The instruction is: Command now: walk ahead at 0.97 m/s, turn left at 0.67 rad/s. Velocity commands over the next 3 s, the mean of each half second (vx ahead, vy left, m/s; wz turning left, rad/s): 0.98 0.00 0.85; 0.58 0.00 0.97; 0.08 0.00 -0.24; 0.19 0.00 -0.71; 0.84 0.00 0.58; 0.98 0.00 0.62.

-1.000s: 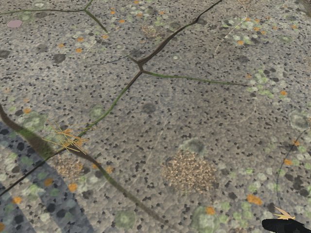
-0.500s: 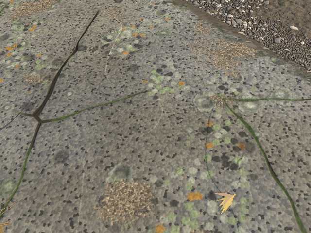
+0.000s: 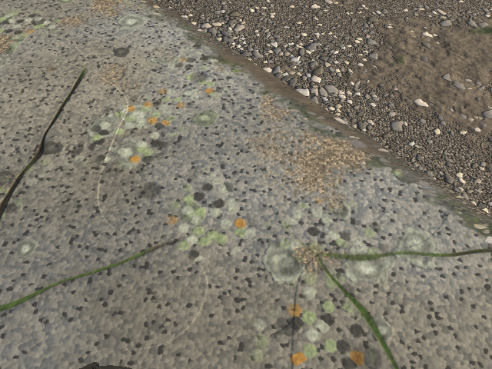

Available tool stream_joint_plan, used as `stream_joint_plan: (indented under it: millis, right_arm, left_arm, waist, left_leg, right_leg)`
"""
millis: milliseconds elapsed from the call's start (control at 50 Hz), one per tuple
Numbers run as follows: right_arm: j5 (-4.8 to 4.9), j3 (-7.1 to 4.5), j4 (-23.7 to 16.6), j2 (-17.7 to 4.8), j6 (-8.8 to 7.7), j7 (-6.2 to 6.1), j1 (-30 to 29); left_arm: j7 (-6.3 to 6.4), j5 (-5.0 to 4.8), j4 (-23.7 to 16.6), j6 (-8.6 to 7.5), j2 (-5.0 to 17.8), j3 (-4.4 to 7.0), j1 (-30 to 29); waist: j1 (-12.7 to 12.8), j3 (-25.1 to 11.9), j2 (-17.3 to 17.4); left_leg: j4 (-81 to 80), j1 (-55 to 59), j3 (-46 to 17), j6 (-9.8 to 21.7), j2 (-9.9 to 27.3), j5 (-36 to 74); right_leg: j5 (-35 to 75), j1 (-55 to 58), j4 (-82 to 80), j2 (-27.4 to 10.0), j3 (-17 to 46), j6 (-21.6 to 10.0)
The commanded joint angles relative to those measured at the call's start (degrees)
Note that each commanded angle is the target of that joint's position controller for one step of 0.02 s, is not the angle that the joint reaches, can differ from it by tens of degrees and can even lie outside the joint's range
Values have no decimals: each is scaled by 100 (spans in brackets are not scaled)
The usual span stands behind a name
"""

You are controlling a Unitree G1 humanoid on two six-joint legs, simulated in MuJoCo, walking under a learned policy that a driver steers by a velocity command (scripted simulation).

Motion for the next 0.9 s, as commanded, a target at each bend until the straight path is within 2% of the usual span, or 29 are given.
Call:
stream_joint_plan:
  millis: [20,80,140,180,200,220,240,260,280,300,320,360,400,480,540,580,620,640,660,680,700,720,740,760,800,820,840,860,900]
  right_arm:
    - [49,-182,-547,-787,-226,-46,-425]
    - [128,-281,-534,-922,-242,-20,-271]
    - [156,-328,-465,-1014,-222,-54,-96]
    - [122,-358,-438,-1152,-199,-103,-97]
    - [91,-397,-444,-1337,-204,-81,-205]
    - [74,-401,-510,-1324,-256,-43,-473]
    - [37,-207,-709,-561,-338,-66,-652]
    - [355,-18,-1127,-33,-306,-56,-68]
    - [180,-50,-924,-519,-164,-121,-571]
    - [65,-97,-943,-654,-103,-65,-1040]
    - [24,-99,-956,-598,-52,8,-1258]
    - [-113,-47,-1132,-330,105,167,-1535]
    - [-108,38,-1398,-122,245,255,-1899]
    - [-90,177,-1924,-174,278,401,-2662]
    - [-89,271,-2095,-199,259,510,-3271]
    - [-88,246,-1971,-333,230,483,-3113]
    - [-115,123,-1605,-646,177,384,-1941]
    - [-140,-7,-1211,-855,129,291,-720]
    - [-137,-157,-881,-1054,117,111,-101]
    - [-30,-311,-943,-1657,181,-36,-469]
    - [-134,-474,-1254,-2141,258,-28,-471]
    - [-29,-483,-1383,-1899,289,-87,-619]
    - [274,-435,-1812,-1607,36,22,-1269]
    - [345,-367,-1811,-1348,-100,51,-1810]
    - [239,-306,-1925,-1100,-177,13,-2233]
    - [271,-270,-1890,-943,-164,-28,-2288]
    - [300,-266,-1850,-888,-123,-95,-2282]
    - [310,-307,-1794,-943,-53,-187,-2191]
    - [346,-388,-1703,-1022,199,-376,-1954]
  left_arm:
    - [-55,-70,-607,2,562,40,-621]
    - [-114,-203,-808,-30,411,-26,-1222]
    - [-44,-236,-898,-55,545,34,-1312]
    - [52,-223,-746,-86,799,166,-753]
    - [135,-242,-532,-116,1017,286,72]
    - [255,-213,-295,-144,1295,433,1183]
    - [395,-61,-108,-147,1753,620,2580]
    - [346,12,-106,-82,2152,715,2091]
    - [314,-51,-221,-28,1491,674,1454]
    - [290,-97,-233,-26,971,552,1149]
    - [262,-60,-104,-31,758,503,1119]
    - [258,-129,250,-104,593,451,1419]
    - [179,-277,505,-204,408,415,1589]
    - [161,-284,611,-336,568,445,1258]
    - [196,-267,778,-350,857,494,1521]
    - [256,-265,817,-282,1161,553,1839]
    - [345,-266,723,-90,1506,648,1707]
    - [351,-284,606,-4,1554,663,1471]
    - [271,-279,603,20,1366,642,1496]
    - [190,-185,385,-3,718,504,1682]
    - [254,-365,-157,-13,970,516,1995]
    - [288,-329,-229,-85,1110,467,1487]
    - [373,-554,-649,-379,1196,515,979]
    - [449,-529,-505,-419,1183,550,891]
    - [466,-448,-424,-271,1277,662,1126]
    - [471,-370,-509,-213,1211,680,1029]
    - [468,-287,-640,-194,985,634,768]
    - [458,-239,-796,-192,708,569,436]
    - [404,-298,-873,-187,433,484,178]
  waist:
    - [280,790,249]
    - [-63,619,327]
    - [-168,329,433]
    - [88,-173,420]
    - [525,-730,351]
    - [1135,-1271,324]
    - [1554,-2140,-489]
    - [837,-2774,-2392]
    - [846,-1726,-1174]
    - [865,-1030,-493]
    - [786,-611,-61]
    - [616,-193,-341]
    - [488,-14,-387]
    - [194,406,-279]
    - [273,762,-17]
    - [150,464,-151]
    - [-543,-233,-346]
    - [-1046,-761,-320]
    - [-1052,-965,227]
    - [-383,-665,1481]
    - [-279,-2258,1261]
    - [-310,-2097,221]
    - [-82,-1549,-125]
    - [349,-961,-801]
    - [785,-292,-710]
    - [841,-113,-631]
    - [804,15,-515]
    - [699,-18,-353]
    - [474,-527,-47]
  left_leg:
    - [-1984,-1263,-2148,981,1386,-756]
    - [-1933,-1147,-1921,631,1228,330]
    - [-1356,-176,-1997,447,1361,1955]
    - [-350,309,-1923,205,1354,3556]
    - [722,245,-1780,81,1195,4105]
    - [2119,-553,-1677,-20,931,3525]
    - [4066,-1469,-1201,38,621,753]
    - [5502,-3006,-543,-123,263,-1506]
    - [5765,-3602,-397,-61,858,-821]
    - [5472,-3613,-276,-86,1069,-359]
    - [5271,-3435,-240,-147,1246,-196]
    - [5099,-3367,-200,-209,1480,-189]
    - [5059,-3661,-111,-218,1613,-95]
    - [3969,-3503,263,-212,1584,956]
    - [2429,-2688,1056,26,1274,1385]
    - [2072,-2004,1471,219,767,1217]
    - [1870,-658,1397,403,382,832]
    - [1573,701,1082,588,294,961]
    - [1077,2016,539,686,439,1242]
    - [1418,2642,-1057,849,1585,3898]
    - [779,4103,-3363,2108,2659,4666]
    - [137,3607,-3602,1966,2615,3942]
    - [-449,2773,-3907,1962,2367,2547]
    - [-603,1827,-3545,1693,2168,2319]
    - [-713,290,-2767,1507,1882,3539]
    - [-698,-311,-2336,1362,1595,3863]
    - [-574,-865,-1951,1146,1220,4203]
    - [-357,-1087,-1682,971,882,4650]
    - [29,-1288,-1350,416,395,4538]
  right_leg:
    - [759,-90,-1339,-201,-207,350]
    - [1995,705,-2601,51,-400,396]
    - [2040,967,-3197,217,-355,296]
    - [1230,1822,-3483,485,-377,177]
    - [790,2835,-3505,571,-434,91]
    - [365,4256,-3320,120,-98,-40]
    - [-1834,5584,-3371,-1389,1369,-202]
    - [-3304,6160,-4763,-2689,4673,-790]
    - [-3675,5313,-4931,-2268,4227,-761]
    - [-2560,4608,-4780,-1966,3004,-657]
    - [-1271,4003,-4818,-1731,2156,-595]
    - [-100,3416,-4912,-1411,1041,-433]
    - [805,3324,-5035,-1352,348,-308]
    - [2045,2756,-5524,-1060,-1064,-174]
    - [3396,2709,-5730,-817,-1850,-47]
    - [6254,3292,-5008,-842,-2037,45]
    - [7665,3432,-3211,-1031,-1960,51]
    - [7418,2941,-1626,-1116,-1801,2]
    - [3916,1824,273,-652,-1761,135]
    - [-1665,32,2574,325,-1676,354]
    - [-1776,-1155,3781,523,-440,496]
    - [-1206,-1355,3309,229,16,431]
    - [-1371,-1273,2742,447,516,421]
    - [-1181,-1117,2224,138,569,498]
    - [-1106,-394,1403,-69,541,659]
    - [-1023,-99,654,-93,444,704]
    - [-840,188,-85,-19,275,722]
    - [-471,317,-668,229,51,738]
    - [764,1074,-2046,782,-208,711]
